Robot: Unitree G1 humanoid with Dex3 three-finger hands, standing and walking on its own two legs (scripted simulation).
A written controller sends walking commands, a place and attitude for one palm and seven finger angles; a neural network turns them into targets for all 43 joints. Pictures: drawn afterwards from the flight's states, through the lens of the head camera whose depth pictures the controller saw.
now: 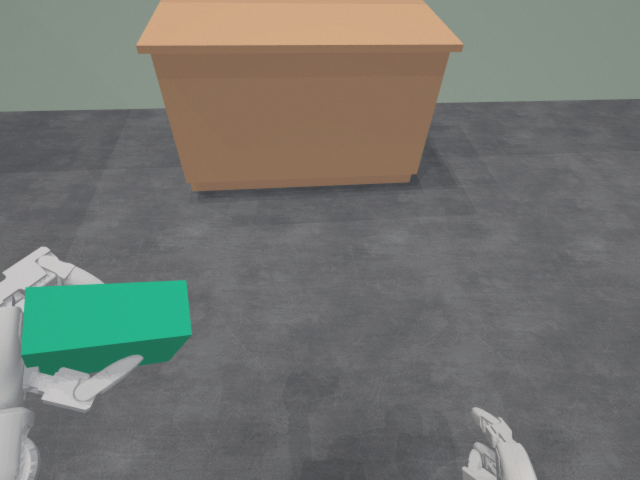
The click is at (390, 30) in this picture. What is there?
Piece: table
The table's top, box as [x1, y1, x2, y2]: [136, 0, 463, 53]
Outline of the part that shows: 136,47 138,53 461,51 463,44 422,0 161,0 141,35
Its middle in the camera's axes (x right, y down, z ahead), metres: -0.08 -0.88 +1.56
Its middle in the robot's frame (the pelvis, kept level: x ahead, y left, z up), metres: +1.75 +0.17 -0.07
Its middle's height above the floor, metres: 0.70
